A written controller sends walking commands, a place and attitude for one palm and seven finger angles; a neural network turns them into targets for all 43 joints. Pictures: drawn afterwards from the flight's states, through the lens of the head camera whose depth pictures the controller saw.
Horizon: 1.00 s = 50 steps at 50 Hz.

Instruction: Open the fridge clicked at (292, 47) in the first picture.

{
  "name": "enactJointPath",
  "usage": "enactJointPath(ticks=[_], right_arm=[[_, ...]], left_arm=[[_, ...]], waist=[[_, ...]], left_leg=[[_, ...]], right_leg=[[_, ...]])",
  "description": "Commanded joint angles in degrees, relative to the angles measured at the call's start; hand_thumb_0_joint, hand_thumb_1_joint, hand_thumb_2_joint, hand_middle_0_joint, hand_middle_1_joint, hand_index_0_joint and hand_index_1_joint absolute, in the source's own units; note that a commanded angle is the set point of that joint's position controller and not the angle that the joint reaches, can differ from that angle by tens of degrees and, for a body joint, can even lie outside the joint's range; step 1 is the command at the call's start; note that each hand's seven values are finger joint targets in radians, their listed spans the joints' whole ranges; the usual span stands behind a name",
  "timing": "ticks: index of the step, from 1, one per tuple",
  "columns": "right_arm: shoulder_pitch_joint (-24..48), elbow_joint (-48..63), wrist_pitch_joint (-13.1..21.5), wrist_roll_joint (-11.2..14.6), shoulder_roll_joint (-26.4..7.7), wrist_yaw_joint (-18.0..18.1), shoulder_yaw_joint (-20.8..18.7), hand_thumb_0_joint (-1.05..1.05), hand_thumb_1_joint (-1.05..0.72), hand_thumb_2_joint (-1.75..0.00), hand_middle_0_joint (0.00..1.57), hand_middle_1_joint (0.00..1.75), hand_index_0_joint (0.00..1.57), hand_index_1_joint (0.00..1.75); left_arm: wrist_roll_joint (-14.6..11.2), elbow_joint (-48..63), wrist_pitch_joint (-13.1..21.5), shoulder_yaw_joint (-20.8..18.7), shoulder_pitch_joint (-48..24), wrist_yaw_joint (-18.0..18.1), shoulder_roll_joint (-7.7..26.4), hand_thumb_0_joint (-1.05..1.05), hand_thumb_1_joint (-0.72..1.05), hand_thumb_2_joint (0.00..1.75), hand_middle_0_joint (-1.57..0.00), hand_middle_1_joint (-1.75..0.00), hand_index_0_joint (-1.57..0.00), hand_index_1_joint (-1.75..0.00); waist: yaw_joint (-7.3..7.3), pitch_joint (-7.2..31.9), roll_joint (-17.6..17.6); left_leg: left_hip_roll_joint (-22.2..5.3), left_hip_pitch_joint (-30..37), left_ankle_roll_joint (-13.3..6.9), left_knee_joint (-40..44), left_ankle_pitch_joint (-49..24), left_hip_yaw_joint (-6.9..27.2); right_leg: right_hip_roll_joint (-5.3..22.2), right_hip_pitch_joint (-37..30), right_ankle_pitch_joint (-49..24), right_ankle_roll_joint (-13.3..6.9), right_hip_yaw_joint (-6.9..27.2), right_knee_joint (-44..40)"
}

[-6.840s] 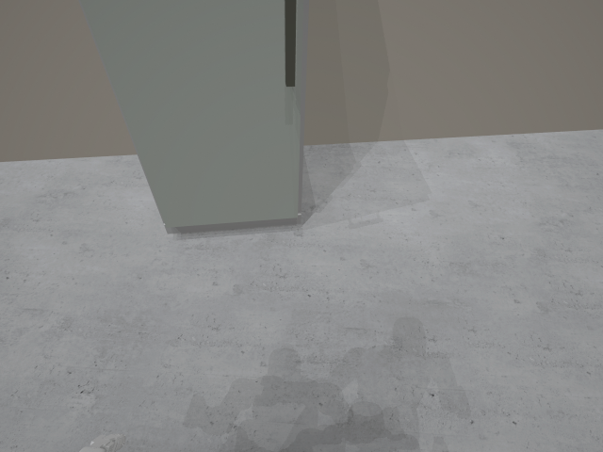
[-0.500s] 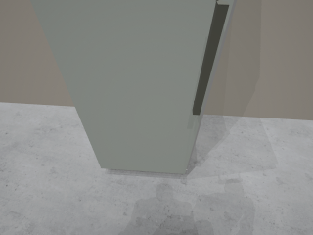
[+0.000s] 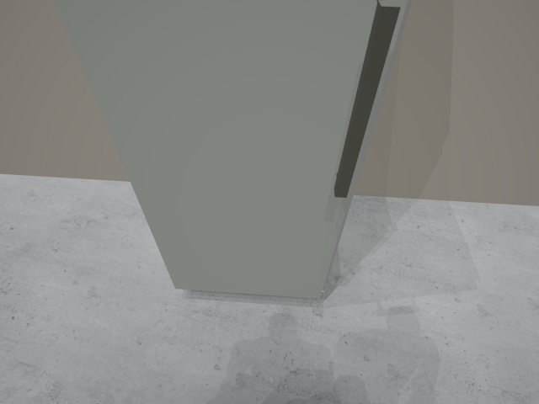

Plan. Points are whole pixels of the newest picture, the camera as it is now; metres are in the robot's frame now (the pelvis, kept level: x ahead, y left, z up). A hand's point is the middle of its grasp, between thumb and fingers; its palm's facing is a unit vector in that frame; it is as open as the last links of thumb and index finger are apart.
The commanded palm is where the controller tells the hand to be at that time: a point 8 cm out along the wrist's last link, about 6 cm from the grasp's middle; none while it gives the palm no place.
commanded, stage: shuffle to correct the standing spot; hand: right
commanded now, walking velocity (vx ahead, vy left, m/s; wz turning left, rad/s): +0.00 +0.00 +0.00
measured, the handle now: (357, 113) +0.58 -0.12 +0.14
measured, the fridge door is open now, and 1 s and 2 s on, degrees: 0 0 0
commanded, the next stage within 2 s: come to a stop and stand still in 0.50 s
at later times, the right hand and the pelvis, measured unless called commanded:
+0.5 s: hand out of the picture +0.01 -0.15 -0.19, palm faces +0.06 +0.99 -0.14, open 7.3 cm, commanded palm none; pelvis +0.06 +0.01 -0.01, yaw +0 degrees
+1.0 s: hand out of the picture +0.12 -0.15 -0.18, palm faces +0.04 +0.98 -0.20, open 7.3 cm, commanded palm none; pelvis +0.12 +0.02 +0.00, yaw +0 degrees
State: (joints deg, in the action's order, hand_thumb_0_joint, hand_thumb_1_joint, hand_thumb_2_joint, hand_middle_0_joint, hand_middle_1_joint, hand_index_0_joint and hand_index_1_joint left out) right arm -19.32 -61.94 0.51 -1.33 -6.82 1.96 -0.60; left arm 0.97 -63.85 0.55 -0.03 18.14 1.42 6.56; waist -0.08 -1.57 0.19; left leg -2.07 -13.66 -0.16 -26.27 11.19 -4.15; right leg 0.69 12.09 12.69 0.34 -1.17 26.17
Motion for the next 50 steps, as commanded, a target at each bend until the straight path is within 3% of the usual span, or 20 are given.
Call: enactJointPath(ticks=[1,5,11,19,25,27,28,29,30,31,34,35,36,37,38,39,41,45,48,50], right_arm=[[-4.2,1.26,0.98,0.29,-5.33,0.32,-1.08,0.0,-0.9,-0.9,0.2,0.3,0.2,0.3],[-4.95,0.94,0.77,0.16,-5.02,0.22,-1.13,0.0,-0.9,-0.9,0.2,0.3,0.2,0.3],[-6.33,1.61,0.27,-0.29,-4.89,-0.57,-2.08,0.0,-0.9,-0.9,0.2,0.3,0.2,0.3],[-7.76,1.46,1.14,-0.14,-4.31,-1.04,-2.55,0.0,-0.9,-0.9,0.2,0.3,0.2,0.3],[-9.49,0.37,2.22,-0.28,-2.89,-1.18,-2.49,0.0,-0.9,-0.9,0.2,0.3,0.2,0.3],[-12.17,-0.9,2.43,-0.26,-3.97,-0.95,-2.91,0.0,-0.9,-0.9,0.2,0.3,0.2,0.3],[-14.84,-2.04,2.64,-0.31,-5.59,-0.71,-3.33,0.0,-0.9,-0.9,0.2,0.3,0.2,0.3],[-17.57,-3.13,2.72,-0.29,-7.57,-0.36,-3.93,0.0,-0.9,-0.9,0.2,0.3,0.2,0.3],[-19.44,-3.9,2.79,-0.45,-7.45,-0.1,-3.84,0.0,-0.9,-0.9,0.2,0.3,0.2,0.3],[-19.39,-3.78,2.71,-0.85,-6.55,0.27,-3.55,0.0,-0.9,-0.9,0.2,0.3,0.2,0.3],[-11.33,-1.59,1.93,-0.8,-5.4,1.11,-2.65,0.0,-0.9,-0.9,0.2,0.3,0.2,0.3],[-7.65,-0.7,1.64,-0.15,-4.92,1.09,-2.26,0.0,-0.9,-0.9,0.2,0.3,0.2,0.3],[-6.55,-0.3,1.39,0.49,-4.14,1.07,-1.88,0.0,-0.9,-0.9,0.2,0.3,0.2,0.3],[-8.02,-0.03,1.14,0.95,-2.66,1.06,-1.5,0.0,-0.9,-0.9,0.2,0.3,0.2,0.3],[-8.16,0.19,0.79,0.67,-1.74,1.21,-1.22,0.0,-0.9,-0.9,0.2,0.3,0.2,0.3],[-6.85,0.06,0.09,0.61,-1.94,1.36,-1.26,0.0,-0.9,-0.9,0.2,0.3,0.2,0.3],[-5.36,-0.26,-0.88,0.31,-2.52,1.23,-1.47,0.0,-0.9,-0.9,0.2,0.3,0.2,0.3],[-3.82,1.33,-1.75,-0.06,-2.64,0.48,-2.15,0.0,-0.9,-0.9,0.2,0.3,0.2,0.3],[-3.15,3.44,-1.95,-0.37,-2.58,0.16,-2.52,0.0,-0.9,-0.9,0.2,0.3,0.2,0.3],[-3.36,3.83,-1.69,-0.45,-2.89,0.01,-2.76,0.0,-0.9,-0.9,0.2,0.3,0.2,0.3]], left_arm=[[-0.11,1.35,0.65,-0.86,4.13,0.12,4.81,0.0,0.9,0.9,-0.2,-0.3,-0.2,-0.3],[0.18,0.89,0.35,-0.85,5.05,0.05,4.36,0.0,0.9,0.9,-0.2,-0.3,-0.2,-0.3],[0.65,1.77,-0.03,-1.52,5.6,-0.11,4.62,0.0,0.9,0.9,-0.2,-0.3,-0.2,-0.3],[0.42,2.13,1.08,-1.8,7.75,-0.04,4.27,0.0,0.9,0.9,-0.2,-0.3,-0.2,-0.3],[0.19,0.95,2.38,-2.29,8.96,0.64,6.11,0.0,0.9,0.9,-0.2,-0.3,-0.2,-0.3],[0.09,1.27,2.58,-2.2,7.29,0.8,5.2,0.0,0.9,0.9,-0.2,-0.3,-0.2,-0.3],[0.08,2.24,2.69,-1.94,5.69,0.67,3.49,0.0,0.9,0.9,-0.2,-0.3,-0.2,-0.3],[0.16,3.58,2.72,-1.69,2.62,0.33,2.1,0.0,0.9,0.9,-0.2,-0.3,-0.2,-0.3],[0.21,5.43,2.54,-1.59,-2.44,0.08,1.76,0.0,0.9,0.9,-0.2,-0.3,-0.2,-0.3],[0.17,6.53,2.45,-1.67,-5.74,-0.16,1.58,0.0,0.9,0.9,-0.2,-0.3,-0.2,-0.3],[-0.48,5.07,1.77,-1.24,-3.57,-0.3,-0.46,0.0,0.9,0.9,-0.2,-0.3,-0.2,-0.3],[-0.51,2.94,1.54,-1.01,1.09,0.03,-0.48,0.0,0.9,0.9,-0.2,-0.3,-0.2,-0.3],[-0.39,0.36,1.75,-1.04,5.93,0.56,1.39,0.0,0.9,0.9,-0.2,-0.3,-0.2,-0.3],[0.06,-0.44,2.04,-1.63,8.61,1.07,5.91,0.0,0.9,0.9,-0.2,-0.3,-0.2,-0.3],[-0.33,-0.39,1.62,-1.98,8.74,1.15,7.83,0.0,0.9,0.9,-0.2,-0.3,-0.2,-0.3],[-0.4,-0.25,1.52,-1.6,5.5,1.53,8.41,0.0,0.9,0.9,-0.2,-0.3,-0.2,-0.3],[-0.34,0.87,1.21,-1.27,1.34,2.0,7.71,0.0,0.9,0.9,-0.2,-0.3,-0.2,-0.3],[-0.2,3.05,0.59,-3.2,-0.71,2.07,9.78,0.0,0.9,0.9,-0.2,-0.3,-0.2,-0.3],[0.3,4.95,0.06,-4.27,-2.57,1.84,10.64,0.0,0.9,0.9,-0.2,-0.3,-0.2,-0.3],[0.35,5.78,-0.28,-4.54,-4.31,1.37,10.5,0.0,0.9,0.9,-0.2,-0.3,-0.2,-0.3]], waist=[[-0.17,-3.55,0.59],[-0.06,-3.0,1.39],[-0.45,-7.81,0.1],[0.12,-8.31,-1.71],[-0.23,-2.9,-4.32],[-1.52,-2.12,-0.01],[-2.54,-1.45,6.42],[-3.66,-1.65,13.68],[-5.2,-3.61,13.73],[-5.69,-5.21,9.89],[-1.12,-3.23,5.41],[1.67,-1.3,5.29],[3.31,1.27,3.91],[2.98,4.48,-4.22],[2.3,5.54,-8.33],[1.3,1.09,-11.31],[0.32,-3.52,-9.46],[0.45,0.77,-6.81],[-0.15,3.39,-6.22],[-0.95,3.75,-7.37]], left_leg=[[-4.37,0.46,-1.56,6.29,4.58,5.72],[-4.02,-0.09,-1.68,6.47,11.7,6.06],[-3.04,-3.68,-2.61,4.76,21.29,6.48],[-3.05,-4.61,-3.83,1.33,17.7,5.74],[-1.26,-1.01,-2.85,-6.65,0.28,0.56],[-3.48,4.95,-3.91,-4.43,-6.01,3.65],[-6.68,11.86,-5.5,-1.65,-13.81,7.96],[-12.31,16.59,-8.27,2.35,-21.11,14.47],[-16.37,18.1,-11.72,4.32,-27.88,18.78],[-17.62,17.74,-13.38,4.29,-31.73,18.88],[-13.61,9.59,-9.8,0.41,-35.99,10.29],[-9.55,4.81,-6.97,-2.91,-33.77,5.51],[-6.44,0.78,-3.93,-8.11,-29.47,3.32],[-2.92,-3.9,-0.43,-11.67,-13.94,1.06],[-1.21,-2.68,0.66,-15.74,11.0,0.09],[-0.94,-4.57,1.27,-19.71,20.73,1.39],[-2.67,-5.51,1.32,-21.6,21.26,3.15],[-2.13,-6.26,1.46,-17.13,15.07,1.08],[-1.4,-5.02,0.92,-15.65,13.42,0.91],[-1.24,-1.41,1.03,-9.93,6.86,-0.12]], right_leg=[[3.74,4.62,1.9,-0.94,3.54,-6.18],[3.49,4.58,8.22,-1.0,3.27,-5.87],[4.41,10.08,20.11,-2.53,5.07,-6.03],[5.65,8.7,16.26,-3.57,5.54,-3.35],[9.81,2.26,-5.62,-5.47,6.95,-0.38],[6.94,5.95,-10.3,-3.88,1.99,7.07],[3.69,12.39,-7.56,-2.31,-2.67,13.95],[1.26,19.56,5.85,-0.85,-6.34,21.8],[1.83,25.35,18.49,-0.6,-5.72,27.83],[2.98,27.61,20.78,-0.68,-4.27,30.31],[3.23,14.07,13.05,-0.24,-3.76,14.53],[1.27,3.27,1.61,0.08,-5.58,4.68],[2.78,-7.08,-12.53,-0.73,-4.43,-0.6],[12.25,-12.76,-32.13,-5.33,5.65,0.51],[19.16,-11.43,-45.22,-10.04,9.17,-1.51],[20.46,-8.0,-50.44,-11.79,10.52,-4.29],[19.33,-3.64,-50.0,-11.95,8.34,-5.22],[17.78,-8.08,-48.72,-11.18,5.29,-3.71],[17.19,-6.63,-41.51,-10.97,4.24,-3.05],[15.21,-3.41,-32.65,-8.92,2.06,-1.83]])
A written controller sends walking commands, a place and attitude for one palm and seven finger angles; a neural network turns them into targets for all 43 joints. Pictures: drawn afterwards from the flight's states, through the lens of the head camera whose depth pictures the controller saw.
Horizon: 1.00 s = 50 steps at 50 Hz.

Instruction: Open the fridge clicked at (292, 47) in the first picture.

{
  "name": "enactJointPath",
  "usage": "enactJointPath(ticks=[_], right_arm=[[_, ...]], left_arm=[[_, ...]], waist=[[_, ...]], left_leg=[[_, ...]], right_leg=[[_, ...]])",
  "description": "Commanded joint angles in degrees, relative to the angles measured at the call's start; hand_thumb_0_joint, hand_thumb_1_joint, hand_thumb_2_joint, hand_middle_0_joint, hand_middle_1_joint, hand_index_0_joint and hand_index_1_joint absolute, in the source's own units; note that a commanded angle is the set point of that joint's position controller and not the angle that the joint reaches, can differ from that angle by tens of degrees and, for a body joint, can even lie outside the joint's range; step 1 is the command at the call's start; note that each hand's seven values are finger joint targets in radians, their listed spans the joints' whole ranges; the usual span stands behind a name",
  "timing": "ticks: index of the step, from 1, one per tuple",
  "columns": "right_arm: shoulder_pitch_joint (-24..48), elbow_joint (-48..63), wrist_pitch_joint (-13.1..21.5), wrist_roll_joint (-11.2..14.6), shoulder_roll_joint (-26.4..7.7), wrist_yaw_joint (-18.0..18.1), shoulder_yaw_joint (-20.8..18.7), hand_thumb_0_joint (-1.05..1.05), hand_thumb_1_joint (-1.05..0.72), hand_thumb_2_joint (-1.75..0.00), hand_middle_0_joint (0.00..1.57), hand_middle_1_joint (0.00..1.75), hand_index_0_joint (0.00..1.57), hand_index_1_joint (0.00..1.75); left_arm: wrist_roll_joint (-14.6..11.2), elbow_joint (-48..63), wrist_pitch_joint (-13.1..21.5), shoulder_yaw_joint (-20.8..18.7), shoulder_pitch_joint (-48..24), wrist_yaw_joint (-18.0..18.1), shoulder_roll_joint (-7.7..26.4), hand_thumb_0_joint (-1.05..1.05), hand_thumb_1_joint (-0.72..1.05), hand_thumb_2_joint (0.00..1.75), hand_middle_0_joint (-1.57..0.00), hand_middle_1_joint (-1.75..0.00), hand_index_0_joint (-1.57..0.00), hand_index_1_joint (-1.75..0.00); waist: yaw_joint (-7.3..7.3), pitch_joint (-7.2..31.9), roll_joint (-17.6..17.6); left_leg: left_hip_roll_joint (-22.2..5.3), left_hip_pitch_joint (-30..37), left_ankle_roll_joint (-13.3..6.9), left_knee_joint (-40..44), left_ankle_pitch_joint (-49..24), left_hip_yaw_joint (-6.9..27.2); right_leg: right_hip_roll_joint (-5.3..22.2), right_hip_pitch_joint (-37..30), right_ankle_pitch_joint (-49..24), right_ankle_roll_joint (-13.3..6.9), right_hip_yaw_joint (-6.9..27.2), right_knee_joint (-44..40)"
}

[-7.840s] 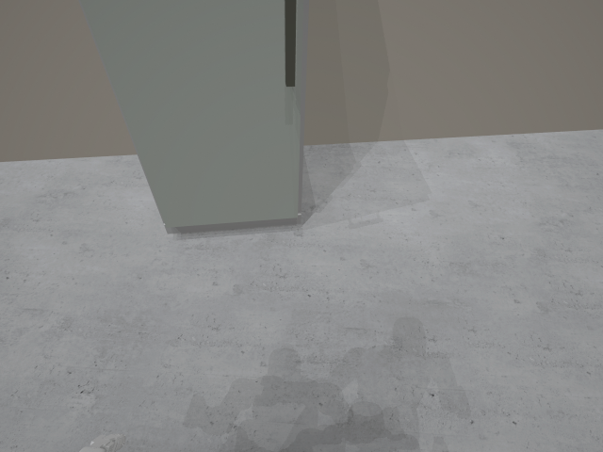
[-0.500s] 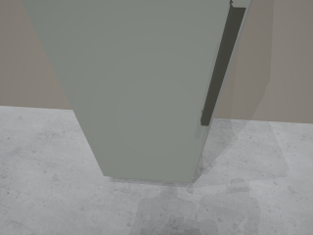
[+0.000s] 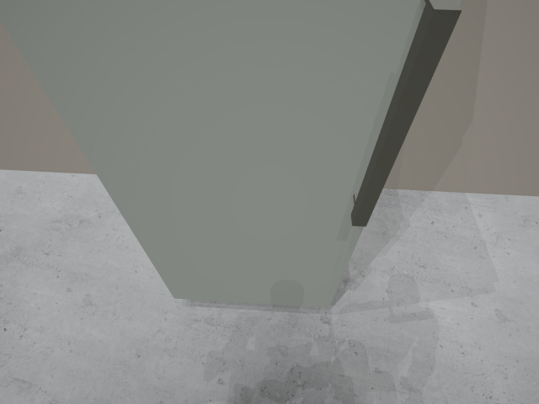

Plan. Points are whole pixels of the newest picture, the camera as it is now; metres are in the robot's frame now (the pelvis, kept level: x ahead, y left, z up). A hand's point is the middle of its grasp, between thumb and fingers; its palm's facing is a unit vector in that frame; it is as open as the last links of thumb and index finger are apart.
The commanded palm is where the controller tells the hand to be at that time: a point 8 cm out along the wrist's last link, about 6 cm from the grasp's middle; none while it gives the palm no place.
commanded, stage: come to a stop and stand still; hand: right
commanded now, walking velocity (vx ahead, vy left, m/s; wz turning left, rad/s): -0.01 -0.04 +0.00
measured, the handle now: (385, 136) +0.46 -0.14 +0.15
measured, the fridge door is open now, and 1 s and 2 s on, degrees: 0 0 0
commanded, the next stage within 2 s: look again from close up in 1.12 s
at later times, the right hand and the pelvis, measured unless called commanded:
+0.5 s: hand out of the picture -0.01 -0.13 -0.17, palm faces +0.07 +0.98 -0.19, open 7.2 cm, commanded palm none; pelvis -0.03 +0.05 +0.01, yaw -2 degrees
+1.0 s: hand out of the picture -0.05 -0.15 -0.16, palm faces +0.04 +0.98 -0.21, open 7.3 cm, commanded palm none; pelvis -0.04 +0.02 +0.00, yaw -1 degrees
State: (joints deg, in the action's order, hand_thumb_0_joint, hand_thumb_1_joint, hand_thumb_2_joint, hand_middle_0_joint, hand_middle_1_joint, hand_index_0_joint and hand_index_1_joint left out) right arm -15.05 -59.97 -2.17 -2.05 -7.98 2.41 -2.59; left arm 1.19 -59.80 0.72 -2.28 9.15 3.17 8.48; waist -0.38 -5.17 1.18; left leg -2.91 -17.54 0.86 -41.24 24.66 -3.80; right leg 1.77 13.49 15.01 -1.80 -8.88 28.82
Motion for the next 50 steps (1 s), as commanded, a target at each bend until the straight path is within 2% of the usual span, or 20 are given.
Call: enactJointPath(ticks=[1,2,3,4,5,7,11,14,15,16,18,24,32,33,34,35,36,37,41,50], right_arm=[[-8.17,1.93,1.3,0.27,-2.14,-0.45,-0.83,0.0,-0.9,-0.9,0.2,0.3,0.2,0.3],[-8.17,2.11,1.7,0.12,-3.6,-0.4,-0.9,0.0,-0.9,-0.9,0.2,0.3,0.2,0.3],[-7.25,2.67,2.41,-0.17,-6.0,-0.14,-0.84,0.0,-0.9,-0.9,0.2,0.3,0.2,0.3],[-5.11,3.35,2.58,0.06,-8.68,-0.22,-0.85,0.0,-0.9,-0.9,0.2,0.3,0.2,0.3],[-4.31,3.8,2.86,0.21,-9.56,-0.24,-1.03,0.0,-0.9,-0.9,0.2,0.3,0.2,0.3],[-1.42,4.15,2.83,0.23,-8.33,-0.27,-0.41,0.0,-0.9,-0.9,0.2,0.3,0.2,0.3],[-1.48,3.59,3.27,0.56,-8.67,-0.23,-0.27,0.0,-0.9,-0.9,0.2,0.3,0.2,0.3],[-0.69,2.62,3.31,1.2,-8.02,-0.25,-0.08,0.0,-0.9,-0.9,0.2,0.3,0.2,0.3],[-0.56,2.45,3.29,1.35,-7.07,-0.34,-0.01,0.0,-0.9,-0.9,0.2,0.3,0.2,0.3],[-0.5,2.2,3.14,1.43,-6.58,-0.51,0.13,0.0,-0.9,-0.9,0.2,0.3,0.2,0.3],[-0.75,1.01,2.75,1.27,-6.5,-0.58,0.29,0.0,-0.9,-0.9,0.2,0.3,0.2,0.3],[-2.81,-1.46,2.85,1.28,-6.41,-0.74,0.89,0.0,-0.9,-0.9,0.2,0.3,0.2,0.3],[-5.7,-2.43,3.19,1.33,-4.98,-0.63,0.93,0.0,-0.9,-0.9,0.2,0.3,0.2,0.3],[-6.46,-2.67,3.29,1.31,-4.56,-0.58,1.05,0.0,-0.9,-0.9,0.2,0.3,0.2,0.3],[-9.66,-4.33,4.47,0.75,-5.24,1.77,2.36,0.0,-0.9,-0.9,0.2,0.3,0.2,0.3],[-7.96,-2.22,4.81,1.1,-8.75,1.14,1.66,0.0,-0.9,-0.9,0.2,0.3,0.2,0.3],[-5.81,-1.33,4.88,1.01,-8.72,0.72,1.35,0.0,-0.9,-0.9,0.2,0.3,0.2,0.3],[-4.72,-0.81,4.76,0.9,-7.61,0.5,1.22,0.0,-0.9,-0.9,0.2,0.3,0.2,0.3],[-6.01,-1.54,4.21,1.13,-3.89,-0.18,2.08,0.0,-0.9,-0.9,0.2,0.3,0.2,0.3],[-6.81,-1.65,4.16,1.26,-3.56,-0.3,2.24,0.0,-0.9,-0.9,0.2,0.3,0.2,0.3]], left_arm=[[0.06,2.27,-0.59,-2.18,3.99,-0.67,7.83,0.0,0.9,0.9,-0.2,-0.3,-0.2,-0.3],[-0.1,2.55,-0.68,-1.97,3.51,-0.98,6.47,0.0,0.9,0.9,-0.2,-0.3,-0.2,-0.3],[-0.4,2.83,-0.81,-1.55,4.49,-1.3,3.93,0.0,0.9,0.9,-0.2,-0.3,-0.2,-0.3],[-0.53,2.94,-1.37,-1.05,5.88,-1.71,1.93,0.0,0.9,0.9,-0.2,-0.3,-0.2,-0.3],[-0.31,3.01,-2.33,-0.92,4.93,-1.69,1.29,0.0,0.9,0.9,-0.2,-0.3,-0.2,-0.3],[-0.28,2.22,-2.54,-0.78,4.4,-1.85,1.84,0.0,0.9,0.9,-0.2,-0.3,-0.2,-0.3],[-0.52,0.35,-1.71,0.24,5.9,-1.82,1.28,0.0,0.9,0.9,-0.2,-0.3,-0.2,-0.3],[-0.51,-1.93,-0.95,0.74,9.02,-1.49,1.52,0.0,0.9,0.9,-0.2,-0.3,-0.2,-0.3],[-0.32,-2.66,-0.56,0.79,9.99,-1.29,2.39,0.0,0.9,0.9,-0.2,-0.3,-0.2,-0.3],[-0.1,-2.97,-0.4,0.94,9.21,-1.19,3.2,0.0,0.9,0.9,-0.2,-0.3,-0.2,-0.3],[-0.15,-3.27,-0.04,1.35,7.15,-1.36,3.27,0.0,0.9,0.9,-0.2,-0.3,-0.2,-0.3],[-0.09,-4.22,-0.51,1.68,10.75,-1.46,2.62,0.0,0.9,0.9,-0.2,-0.3,-0.2,-0.3],[-0.01,-5.04,-0.22,2.0,15.12,-1.42,1.46,0.0,0.9,0.9,-0.2,-0.3,-0.2,-0.3],[-0.1,-5.04,-0.14,1.97,14.98,-1.32,1.19,0.0,0.9,0.9,-0.2,-0.3,-0.2,-0.3],[-0.33,-1.62,0.78,1.57,7.52,-1.98,5.29,0.0,0.9,0.9,-0.2,-0.3,-0.2,-0.3],[-0.46,0.01,-0.12,1.69,11.79,-2.01,1.11,0.0,0.9,0.9,-0.2,-0.3,-0.2,-0.3],[-0.38,-0.22,-0.04,1.68,15.02,-2.22,1.52,0.0,0.9,0.9,-0.2,-0.3,-0.2,-0.3],[-0.14,-0.35,0.24,1.7,17.65,-2.3,1.44,0.0,0.9,0.9,-0.2,-0.3,-0.2,-0.3],[-0.09,0.89,0.91,2.0,16.69,-1.86,2.57,0.0,0.9,0.9,-0.2,-0.3,-0.2,-0.3],[-0.1,-0.07,1.37,2.35,15.68,-1.84,3.51,0.0,0.9,0.9,-0.2,-0.3,-0.2,-0.3]], waist=[[-1.33,7.02,-7.49],[-1.56,6.25,-3.45],[-0.64,6.74,3.93],[0.61,5.85,9.25],[-0.35,5.67,15.25],[0.13,3.22,12.06],[-0.14,5.44,7.59],[1.02,5.33,4.66],[0.93,5.5,0.07],[0.1,4.63,-3.06],[-1.09,3.37,-7.99],[-0.49,-0.94,-0.84],[0.08,-0.62,-0.1],[-0.1,-0.34,-0.43],[-1.82,-3.61,-8.23],[1.62,3.43,-7.72],[2.72,6.01,-5.42],[3.34,6.26,-3.73],[1.33,-0.05,-2.76],[0.31,-2.54,-0.2]], left_leg=[[-0.63,5.41,0.07,9.59,-11.31,-0.6],[-2.23,7.17,-0.16,14.31,-18.09,1.43],[-7.3,7.83,-2.11,16.67,-28.65,7.91],[-13.31,6.21,-4.72,19.01,-32.33,11.19],[-14.55,3.68,-7.05,22.12,-30.8,13.52],[-13.4,1.59,-9.41,23.16,-27.86,12.31],[-11.2,6.76,-9.83,20.66,-33.87,9.51],[-9.21,5.07,-7.1,19.68,-27.6,8.83],[-7.27,3.95,-5.2,19.19,-24.76,7.64],[-5.11,4.33,-3.13,19.99,-21.58,5.83],[-3.86,8.79,-1.8,20.29,-18.42,4.49],[-4.48,6.69,-1.96,26.43,-6.52,5.7],[-4.33,4.84,-2.29,26.74,-3.93,5.68],[-4.29,5.07,-2.38,26.65,-5.28,5.6],[-6.63,2.66,-1.1,22.91,-25.28,8.3],[-9.38,2.25,-4.91,24.98,-9.11,12.12],[-8.63,-0.8,-6.37,24.77,2.26,11.18],[-7.29,-2.52,-6.33,22.99,2.88,9.24],[-2.74,-0.09,-4.22,18.67,-1.83,5.82],[-3.1,2.4,-3.79,18.67,-6.63,5.73]], right_leg=[[12.53,-2.03,-27.69,-5.17,9.15,-3.18],[9.83,0.81,-17.86,-2.72,7.71,-0.85],[5.11,2.75,-8.32,0.16,5.02,2.94],[1.48,4.11,4.47,1.99,2.5,4.98],[0.37,4.59,12.06,2.45,3.87,10.21],[0.77,5.55,12.28,2.25,6.06,16.82],[0.77,3.82,9.37,3.2,5.49,9.85],[1.89,-3.58,-0.55,3.18,5.65,-4.04],[3.87,-6.1,-5.63,2.39,7.56,-6.25],[6.11,-4.92,-8.73,1.79,8.86,-6.61],[6.95,-0.2,-8.11,1.36,10.26,-8.94],[4.36,1.35,2.19,1.77,8.66,-10.83],[3.63,1.58,2.7,1.43,8.35,-10.78],[3.93,0.98,1.95,1.38,8.34,-10.84],[3.92,3.97,0.16,2.95,4.94,-0.01],[1.81,0.76,4.92,2.32,7.3,1.75],[1.91,-1.38,4.95,1.75,7.17,1.05],[1.94,-1.68,3.08,1.15,7.55,-0.04],[4.5,6.03,6.38,-0.53,11.9,-8.71],[3.9,5.84,5.35,-0.67,11.48,-12.11]])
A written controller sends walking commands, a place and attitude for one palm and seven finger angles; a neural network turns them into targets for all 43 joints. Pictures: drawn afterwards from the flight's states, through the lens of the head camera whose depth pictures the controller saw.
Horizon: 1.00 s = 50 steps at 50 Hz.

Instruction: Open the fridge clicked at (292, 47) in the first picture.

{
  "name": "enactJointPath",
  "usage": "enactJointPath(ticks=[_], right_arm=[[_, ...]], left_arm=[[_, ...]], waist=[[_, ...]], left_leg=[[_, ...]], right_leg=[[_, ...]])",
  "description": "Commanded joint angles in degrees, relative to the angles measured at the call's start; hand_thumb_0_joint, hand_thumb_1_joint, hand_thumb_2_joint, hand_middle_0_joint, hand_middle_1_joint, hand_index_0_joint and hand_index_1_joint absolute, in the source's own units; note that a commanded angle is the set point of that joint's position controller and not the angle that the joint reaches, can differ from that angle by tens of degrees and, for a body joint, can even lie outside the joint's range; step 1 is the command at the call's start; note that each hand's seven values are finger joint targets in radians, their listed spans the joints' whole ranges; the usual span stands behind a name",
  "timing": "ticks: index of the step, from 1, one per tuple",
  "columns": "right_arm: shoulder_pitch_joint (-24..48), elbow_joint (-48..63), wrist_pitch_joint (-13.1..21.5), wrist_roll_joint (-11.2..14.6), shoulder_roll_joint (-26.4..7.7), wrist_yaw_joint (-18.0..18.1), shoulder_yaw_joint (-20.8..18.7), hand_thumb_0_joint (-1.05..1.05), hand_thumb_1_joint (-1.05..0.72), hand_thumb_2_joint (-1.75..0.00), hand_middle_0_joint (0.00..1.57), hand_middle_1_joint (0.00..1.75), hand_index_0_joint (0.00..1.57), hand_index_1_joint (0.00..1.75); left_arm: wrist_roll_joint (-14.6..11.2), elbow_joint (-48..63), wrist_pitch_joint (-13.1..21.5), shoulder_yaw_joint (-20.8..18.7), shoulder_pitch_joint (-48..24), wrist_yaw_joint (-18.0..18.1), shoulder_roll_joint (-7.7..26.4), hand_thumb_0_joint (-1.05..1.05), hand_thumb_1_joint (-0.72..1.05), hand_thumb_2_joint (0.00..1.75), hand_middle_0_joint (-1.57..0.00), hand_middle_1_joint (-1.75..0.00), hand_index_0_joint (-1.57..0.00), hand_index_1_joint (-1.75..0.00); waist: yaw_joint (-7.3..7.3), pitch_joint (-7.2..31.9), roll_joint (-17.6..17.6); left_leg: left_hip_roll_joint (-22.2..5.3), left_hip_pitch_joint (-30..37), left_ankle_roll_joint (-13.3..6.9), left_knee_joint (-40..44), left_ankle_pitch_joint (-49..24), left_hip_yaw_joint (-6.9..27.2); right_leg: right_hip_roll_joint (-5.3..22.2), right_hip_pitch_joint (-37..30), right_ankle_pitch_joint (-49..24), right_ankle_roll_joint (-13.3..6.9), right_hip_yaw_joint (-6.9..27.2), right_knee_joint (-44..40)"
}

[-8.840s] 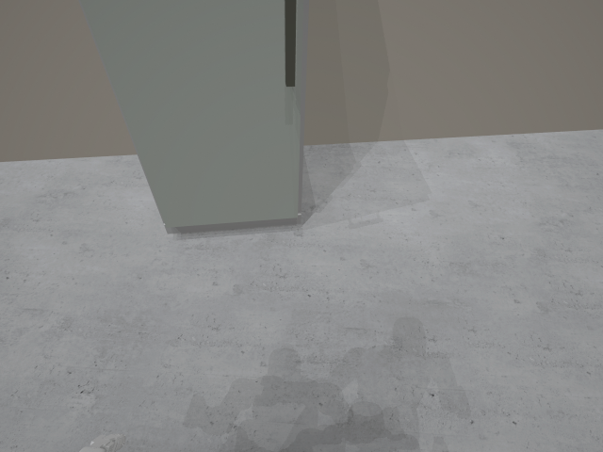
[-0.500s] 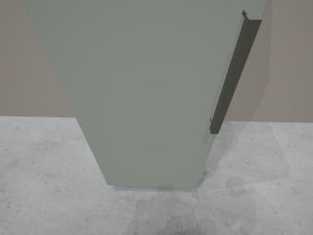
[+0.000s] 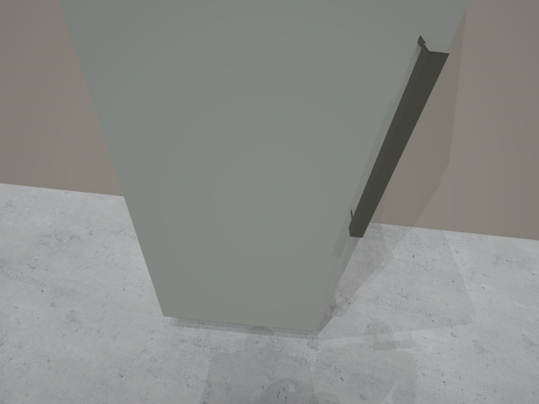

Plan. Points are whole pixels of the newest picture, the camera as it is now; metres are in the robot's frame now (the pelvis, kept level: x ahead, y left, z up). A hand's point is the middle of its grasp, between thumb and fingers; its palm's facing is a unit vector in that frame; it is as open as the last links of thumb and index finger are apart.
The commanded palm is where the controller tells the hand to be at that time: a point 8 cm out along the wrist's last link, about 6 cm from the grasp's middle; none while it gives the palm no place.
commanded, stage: come to a stop and stand still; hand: right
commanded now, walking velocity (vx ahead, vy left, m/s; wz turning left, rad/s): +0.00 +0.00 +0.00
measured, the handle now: (383, 154) +0.50 -0.15 +0.15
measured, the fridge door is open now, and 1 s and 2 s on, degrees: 0 0 0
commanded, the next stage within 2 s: look again from close up in 0.12 s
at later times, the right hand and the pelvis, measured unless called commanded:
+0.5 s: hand out of the picture +0.01 -0.16 -0.17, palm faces +0.01 +0.98 -0.20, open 7.3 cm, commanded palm none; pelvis +0.02 +0.01 +0.00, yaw +1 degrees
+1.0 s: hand out of the picture +0.03 -0.15 -0.17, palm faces +0.01 +0.98 -0.21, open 7.3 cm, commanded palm none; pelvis +0.03 +0.03 +0.00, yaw +0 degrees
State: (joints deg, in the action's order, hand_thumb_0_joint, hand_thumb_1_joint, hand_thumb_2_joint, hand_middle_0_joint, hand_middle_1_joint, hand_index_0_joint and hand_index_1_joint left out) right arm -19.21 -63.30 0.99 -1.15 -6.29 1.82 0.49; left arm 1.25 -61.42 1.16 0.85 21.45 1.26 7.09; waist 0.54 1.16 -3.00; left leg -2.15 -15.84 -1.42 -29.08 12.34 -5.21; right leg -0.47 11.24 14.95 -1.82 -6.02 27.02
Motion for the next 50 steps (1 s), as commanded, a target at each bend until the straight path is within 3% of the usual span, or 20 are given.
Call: enactJointPath(ticks=[1,4,13,24,37,46,50], right_arm=[[-2.59,1.67,1.04,0.43,-5.28,0.28,-0.87,0.0,-0.9,-0.9,0.2,0.3,0.2,0.3],[-2.09,1.81,1.05,0.46,-5.71,0.26,-0.94,0.0,-0.9,-0.9,0.2,0.3,0.2,0.3],[-0.98,1.37,1.17,0.5,-6.5,0.2,-1.0,0.0,-0.9,-0.9,0.2,0.3,0.2,0.3],[-0.87,0.34,1.25,0.54,-6.9,0.28,-0.93,0.0,-0.9,-0.9,0.2,0.3,0.2,0.3],[-0.93,0.38,1.18,0.55,-7.06,0.25,-1.03,0.0,-0.9,-0.9,0.2,0.3,0.2,0.3],[-0.8,0.75,1.4,0.57,-7.8,0.29,-1.3,0.0,-0.9,-0.9,0.2,0.3,0.2,0.3],[-0.54,0.95,1.27,0.55,-7.81,0.3,-1.38,0.0,-0.9,-0.9,0.2,0.3,0.2,0.3]], left_arm=[[-0.12,1.33,0.94,-0.74,3.36,0.1,4.93,0.0,0.9,0.9,-0.2,-0.3,-0.2,-0.3],[-0.15,0.76,1.14,-0.59,2.9,0.12,5.0,0.0,0.9,0.9,-0.2,-0.3,-0.2,-0.3],[-0.23,-0.87,1.22,-0.59,1.59,0.3,5.37,0.0,0.9,0.9,-0.2,-0.3,-0.2,-0.3],[-0.41,-2.14,1.1,-0.57,0.17,0.55,5.77,0.0,0.9,0.9,-0.2,-0.3,-0.2,-0.3],[-0.36,-2.45,0.76,-0.66,-0.34,0.69,5.3,0.0,0.9,0.9,-0.2,-0.3,-0.2,-0.3],[-0.35,-2.59,0.92,-0.81,-0.28,0.78,5.41,0.0,0.9,0.9,-0.2,-0.3,-0.2,-0.3],[-0.3,-2.7,0.71,-0.77,-0.17,0.79,5.32,0.0,0.9,0.9,-0.2,-0.3,-0.2,-0.3]], waist=[[-0.53,-8.15,4.54],[-0.68,-7.26,3.22],[-0.52,-5.24,3.7],[-0.47,-4.58,3.18],[-0.54,-5.27,3.96],[-0.68,-3.88,3.59],[-0.66,-4.98,4.07]], left_leg=[[-3.9,0.78,-1.55,6.73,5.35,7.43],[-4.12,2.09,-1.45,6.41,2.57,7.09],[-4.49,3.47,-1.52,6.83,-2.05,7.34],[-4.96,4.9,-1.61,7.53,-6.49,7.66],[-5.04,4.82,-1.74,9.03,-5.93,8.31],[-5.18,6.73,-1.9,8.32,-10.94,8.01],[-5.14,6.34,-1.9,8.95,-9.12,8.13]], right_leg=[[6.04,7.08,4.53,-0.65,8.42,-10.12],[6.12,6.06,1.99,-0.58,8.07,-10.02],[6.44,1.72,-3.67,-0.26,6.7,-9.23],[6.69,-0.37,-6.4,0.2,5.77,-8.54],[6.56,-0.79,-5.1,0.6,5.17,-8.3],[6.78,-1.42,-7.47,0.87,4.89,-7.95],[6.61,-0.87,-6.44,0.99,4.92,-8.07]])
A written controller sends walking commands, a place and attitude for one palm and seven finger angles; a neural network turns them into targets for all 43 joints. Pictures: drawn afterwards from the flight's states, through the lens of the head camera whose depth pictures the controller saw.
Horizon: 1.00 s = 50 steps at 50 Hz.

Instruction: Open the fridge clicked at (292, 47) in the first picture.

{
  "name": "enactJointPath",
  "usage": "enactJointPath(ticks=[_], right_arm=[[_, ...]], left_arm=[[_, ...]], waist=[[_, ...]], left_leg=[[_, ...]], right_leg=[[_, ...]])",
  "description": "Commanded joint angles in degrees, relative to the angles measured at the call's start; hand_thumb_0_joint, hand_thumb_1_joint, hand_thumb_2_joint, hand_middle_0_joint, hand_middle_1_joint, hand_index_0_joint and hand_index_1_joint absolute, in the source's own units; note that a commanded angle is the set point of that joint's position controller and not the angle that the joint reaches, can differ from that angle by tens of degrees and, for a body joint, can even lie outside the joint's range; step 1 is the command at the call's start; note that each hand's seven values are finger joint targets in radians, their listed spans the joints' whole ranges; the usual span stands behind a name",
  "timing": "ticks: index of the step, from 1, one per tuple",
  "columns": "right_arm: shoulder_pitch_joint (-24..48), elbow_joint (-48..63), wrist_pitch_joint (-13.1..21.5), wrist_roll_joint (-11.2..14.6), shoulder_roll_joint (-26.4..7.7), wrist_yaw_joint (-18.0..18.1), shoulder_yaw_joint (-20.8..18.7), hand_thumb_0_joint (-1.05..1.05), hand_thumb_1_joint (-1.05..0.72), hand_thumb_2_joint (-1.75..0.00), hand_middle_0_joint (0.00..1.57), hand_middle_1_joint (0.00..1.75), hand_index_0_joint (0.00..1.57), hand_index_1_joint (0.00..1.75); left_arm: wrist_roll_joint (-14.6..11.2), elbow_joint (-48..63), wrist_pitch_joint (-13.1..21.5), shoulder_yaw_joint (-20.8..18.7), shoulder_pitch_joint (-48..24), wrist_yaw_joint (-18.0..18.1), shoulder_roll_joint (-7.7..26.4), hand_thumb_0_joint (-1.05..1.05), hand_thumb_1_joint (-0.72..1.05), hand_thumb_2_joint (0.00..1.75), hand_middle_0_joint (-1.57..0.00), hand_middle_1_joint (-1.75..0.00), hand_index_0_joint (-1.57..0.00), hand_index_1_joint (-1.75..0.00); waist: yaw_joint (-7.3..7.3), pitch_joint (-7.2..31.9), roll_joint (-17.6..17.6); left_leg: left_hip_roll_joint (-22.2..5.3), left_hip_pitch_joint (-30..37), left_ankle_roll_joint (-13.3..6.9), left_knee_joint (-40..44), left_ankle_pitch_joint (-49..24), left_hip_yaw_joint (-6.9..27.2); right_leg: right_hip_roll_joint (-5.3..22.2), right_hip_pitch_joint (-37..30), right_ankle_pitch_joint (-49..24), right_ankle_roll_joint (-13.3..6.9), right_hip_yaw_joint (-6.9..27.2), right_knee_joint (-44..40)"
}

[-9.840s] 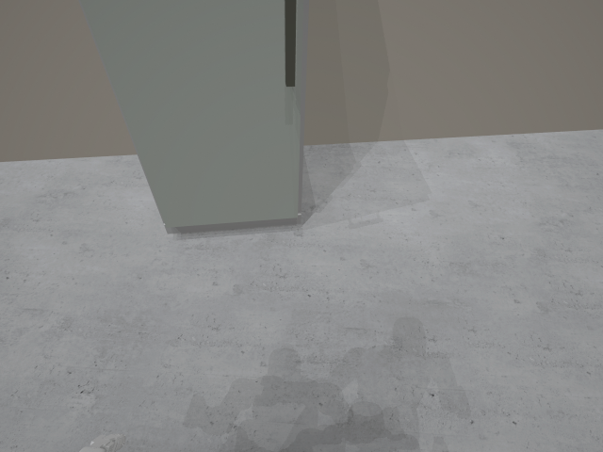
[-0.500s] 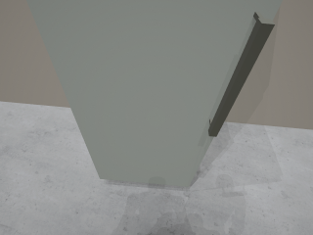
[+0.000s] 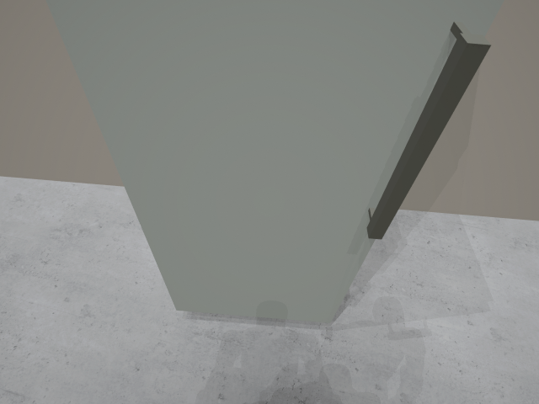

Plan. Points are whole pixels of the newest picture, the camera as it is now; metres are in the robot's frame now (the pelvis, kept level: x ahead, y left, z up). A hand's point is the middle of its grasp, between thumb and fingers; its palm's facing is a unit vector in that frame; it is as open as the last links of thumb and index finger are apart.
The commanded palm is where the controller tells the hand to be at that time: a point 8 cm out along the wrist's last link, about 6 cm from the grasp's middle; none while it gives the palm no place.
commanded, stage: look again from close up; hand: right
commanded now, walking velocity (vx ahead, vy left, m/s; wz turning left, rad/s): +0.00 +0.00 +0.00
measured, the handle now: (407, 154) +0.47 -0.18 +0.14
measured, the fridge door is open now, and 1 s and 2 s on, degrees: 0 0 0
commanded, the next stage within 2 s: raise the hand to about handle height in 0.18 s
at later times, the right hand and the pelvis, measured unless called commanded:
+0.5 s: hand (413, 371) +0.19 -0.19 -0.01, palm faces +0.20 +0.98 -0.08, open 7.6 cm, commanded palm +0.10 -0.24 -0.04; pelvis -0.02 +0.00 -0.02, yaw -1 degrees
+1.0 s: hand (446, 380) +0.17 -0.22 +0.01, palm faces -0.01 +1.00 -0.06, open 10.3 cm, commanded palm +0.14 -0.28 +0.02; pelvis -0.04 -0.02 -0.05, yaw -2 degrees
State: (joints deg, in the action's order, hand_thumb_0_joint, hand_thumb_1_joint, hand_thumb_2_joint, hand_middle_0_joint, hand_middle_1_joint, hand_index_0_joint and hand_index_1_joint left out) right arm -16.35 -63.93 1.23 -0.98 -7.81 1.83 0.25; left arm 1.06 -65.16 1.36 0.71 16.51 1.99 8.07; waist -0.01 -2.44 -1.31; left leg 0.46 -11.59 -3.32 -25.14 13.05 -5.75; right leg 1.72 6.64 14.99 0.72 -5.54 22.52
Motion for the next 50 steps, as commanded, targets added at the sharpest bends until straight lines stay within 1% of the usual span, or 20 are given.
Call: enactJointPath(ticks=[1,13,14,15,16,17,18,19,20,22,24,27,28,30,33,37,39,44,47,50], right_arm=[[-3.18,1.49,0.99,0.4,-6.38,0.28,-1.15,0.0,-0.9,-0.9,0.2,0.3,0.2,0.3],[-3.26,1.78,0.95,0.31,-6.37,0.23,-1.24,0.0,-0.9,-0.9,0.2,0.3,0.2,0.3],[-8.61,-1.14,1.69,-0.04,-7.54,2.54,-1.38,0.0,-0.9,-0.9,0.2,0.3,0.2,0.3],[35.76,84.15,14.8,12.91,-18.74,0.93,-4.55,0.0,-0.88,-0.89,0.2,0.32,0.2,0.32],[11.86,71.07,12.41,7.92,-17.06,4.04,-6.81,0.0,-0.85,-0.88,0.2,0.33,0.2,0.33],[-6.84,55.36,5.88,8.38,-0.09,4.72,1.94,0.0,-0.83,-0.87,0.21,0.34,0.21,0.34],[-6.44,55.15,4.41,10.24,2.16,4.2,2.39,0.0,-0.81,-0.86,0.21,0.36,0.21,0.36],[3.67,64.6,8.34,11.13,-2.72,3.51,0.71,0.0,-0.78,-0.85,0.21,0.37,0.21,0.37],[2.98,64.19,11.83,11.36,-7.02,2.4,-4.31,0.0,-0.76,-0.84,0.21,0.39,0.21,0.39],[-6.72,56.91,18.02,12.32,-3.69,-1.76,-5.7,0.0,-0.71,-0.82,0.21,0.42,0.21,0.42],[-19.55,53.19,25.53,13.88,-1.22,-8.19,-6.95,0.0,-0.67,-0.8,0.22,0.45,0.22,0.45],[-20.54,55.12,36.52,15.77,-4.94,-18.56,-10.77,0.0,-0.6,-0.77,0.22,0.5,0.22,0.5],[-22.31,53.29,35.94,15.75,-8.57,-20.01,-15.29,0.0,-0.57,-0.76,0.22,0.51,0.22,0.51],[-17.07,62.24,31.9,17.17,-8.16,-21.43,-12.99,0.0,-0.53,-0.74,0.23,0.54,0.23,0.54],[-7.87,75.48,27.8,17.42,-10.2,-17.78,-13.19,0.0,-0.46,-0.71,0.23,0.58,0.23,0.58],[-1.06,86.61,29.96,14.83,-9.36,-12.98,-10.3,0.0,-0.36,-0.67,0.24,0.64,0.24,0.64],[3.35,86.12,30.57,14.14,-9.82,-13.65,-8.38,0.0,-0.32,-0.65,0.24,0.68,0.24,0.68],[0.46,78.06,23.5,15.67,-12.55,-18.67,-10.37,0.0,-0.2,-0.6,0.25,0.75,0.25,0.75],[-1.79,76.57,17.65,17.62,-13.69,-18.91,-14.44,0.0,-0.13,-0.57,0.25,0.8,0.25,0.8],[-1.86,77.32,15.31,19.12,-14.96,-17.74,-18.18,0.0,-0.06,-0.54,0.26,0.84,0.26,0.84]], left_arm=[[-0.12,1.04,0.54,-0.66,4.8,0.05,4.29,0.0,0.9,0.9,-0.2,-0.3,-0.2,-0.3],[-0.11,0.94,0.52,-0.68,4.76,0.12,4.03,0.0,0.9,0.9,-0.2,-0.3,-0.2,-0.3],[-0.94,4.43,0.67,-1.57,-2.27,-0.52,6.83,0.0,0.9,0.9,-0.2,-0.3,-0.2,-0.3],[-3.87,25.51,9.66,-1.94,-2.42,2.43,17.14,0.0,0.9,0.9,-0.2,-0.3,-0.2,-0.3],[-2.75,22.99,13.84,-1.79,-6.72,4.23,12.59,0.0,0.9,0.9,-0.2,-0.3,-0.2,-0.3],[-3.81,21.43,15.07,-1.85,-5.1,4.23,9.45,0.0,0.9,0.9,-0.2,-0.3,-0.2,-0.3],[-4.51,22.24,15.54,-2.67,-2.93,4.15,11.22,0.0,0.9,0.9,-0.2,-0.3,-0.2,-0.3],[-4.33,25.92,16.94,-2.51,-5.47,3.77,13.16,0.0,0.9,0.9,-0.2,-0.3,-0.2,-0.3],[-3.16,27.42,17.82,-4.03,-4.99,3.82,14.25,0.0,0.9,0.9,-0.2,-0.3,-0.2,-0.3],[-2.15,30.54,18.7,-4.73,-6.29,3.02,13.33,0.0,0.9,0.9,-0.2,-0.3,-0.2,-0.3],[-2.02,34.19,18.85,-5.18,-7.42,0.45,12.44,0.0,0.9,0.9,-0.2,-0.3,-0.2,-0.3],[-1.92,38.61,17.72,-6.29,-9.61,-2.25,13.23,0.0,0.9,0.9,-0.2,-0.3,-0.2,-0.3],[-2.1,39.66,16.58,-6.87,-9.32,-2.55,13.59,0.0,0.9,0.9,-0.2,-0.3,-0.2,-0.3],[-3.1,44.53,14.57,-5.96,-12.06,-2.04,13.48,0.0,0.9,0.9,-0.2,-0.3,-0.2,-0.3],[-2.84,47.61,13.12,-5.36,-10.21,-0.52,13.24,0.0,0.9,0.9,-0.2,-0.3,-0.2,-0.3],[-2.07,46.59,12.97,-4.08,-5.36,0.26,12.16,0.0,0.9,0.9,-0.2,-0.3,-0.2,-0.3],[-1.97,45.09,13.57,-3.3,-4.59,0.77,12.79,0.0,0.9,0.9,-0.2,-0.3,-0.2,-0.3],[-3.27,43.88,15.13,-1.98,-5.9,1.76,13.46,0.0,0.9,0.9,-0.2,-0.3,-0.2,-0.3],[-3.75,44.09,15.51,-1.66,-7.36,2.31,12.82,0.0,0.9,0.9,-0.2,-0.3,-0.2,-0.3],[-3.42,43.23,16.05,-1.24,-7.98,2.38,12.26,0.0,0.9,0.9,-0.2,-0.3,-0.2,-0.3]], waist=[[-0.15,-1.61,1.85],[-0.32,-1.55,1.68],[-2.85,-1.78,4.54],[4.62,26.09,-5.86],[-0.75,26.82,-13.85],[0.93,15.24,-8.17],[1.04,8.36,-2.15],[3.39,1.41,6.27],[3.16,3.4,11.99],[0.8,2.09,17.01],[-3.67,4.51,11.62],[-3.35,10.21,10.7],[-4.73,11.81,7.26],[-4.47,13.39,5.85],[-2.15,14.87,0.64],[1.47,16.81,-4.04],[3.62,15.69,-2.26],[1.74,15.61,-3.11],[-0.55,17.08,1.04],[-2.02,17.05,-0.16]], left_leg=[[-7.79,1.93,-0.03,5.14,-9.05,8.57],[-7.67,2.24,-0.02,5.53,-9.56,8.33],[-11.59,3.08,4.14,3.96,-36.78,12.02],[-6.38,8.79,1.97,-0.16,-24.15,10.9],[-2.96,9.29,0.1,-2.18,-14.19,8.35],[-2.18,3.13,0.99,-1.08,-10.76,5.19],[-2.76,-0.95,1.91,-0.14,-6.69,3.65],[-2.11,-7.45,2.92,0.48,-0.36,3.54],[-2.2,-10.61,3.5,0.28,6.86,3.55],[-2.57,-14.86,3.91,-2.6,14.48,4.86],[-2.83,-13.81,2.61,-9.41,9.05,5.2],[-3.52,-14.27,2.42,-18.18,-2.1,7.09],[-4.19,-13.24,2.15,-19.17,-3.74,8.86],[-4.52,-14.05,2.42,-16.74,5.49,10.86],[-2.69,-17.45,2.12,-18.01,9.72,9.14],[-1.07,-21.01,1.91,-20.7,4.0,5.22],[-0.48,-23.43,1.95,-20.95,5.15,4.53],[-0.64,-19.49,1.88,-17.98,9.15,3.88],[-1.08,-14.49,2.33,-15.64,9.42,3.55],[-1.1,-11.67,2.17,-15.36,5.51,2.41]], right_leg=[[4.47,3.85,-6.39,-1.57,4.46,-3.84],[4.69,3.29,-6.93,-1.49,4.36,-4.0],[5.08,8.85,-3.31,-0.09,1.17,9.5],[-2.04,-4.58,-10.59,-2.73,3.79,0.98],[-1.77,-4.14,-15.17,-3.18,2.13,0.94],[-0.58,1.24,-14.82,-2.48,3.19,1.51],[-0.18,4.95,-11.07,-1.89,4.72,2.28],[-0.56,7.74,-5.74,-2.78,5.98,3.77],[-1.11,9.85,-1.83,-3.07,5.16,6.39],[-1.92,18.63,2.23,-2.27,4.95,11.47],[-3.04,24.14,0.53,-0.86,4.15,15.85],[-3.93,31.9,-0.36,-0.23,3.55,24.29],[-4.21,32.81,-0.96,-0.45,2.83,25.72],[-4.87,33.81,3.43,-1.23,1.62,25.64],[-3.92,32.04,3.45,-2.09,3.09,25.99],[-2.04,27.44,0.87,-2.41,5.7,26.68],[-1.38,27.14,2.21,-2.57,7.0,27.12],[-1.49,27.55,5.37,-2.18,7.97,23.6],[-1.46,27.49,4.28,-1.99,7.96,20.67],[-1.39,25.78,0.79,-1.63,7.92,18.34]])
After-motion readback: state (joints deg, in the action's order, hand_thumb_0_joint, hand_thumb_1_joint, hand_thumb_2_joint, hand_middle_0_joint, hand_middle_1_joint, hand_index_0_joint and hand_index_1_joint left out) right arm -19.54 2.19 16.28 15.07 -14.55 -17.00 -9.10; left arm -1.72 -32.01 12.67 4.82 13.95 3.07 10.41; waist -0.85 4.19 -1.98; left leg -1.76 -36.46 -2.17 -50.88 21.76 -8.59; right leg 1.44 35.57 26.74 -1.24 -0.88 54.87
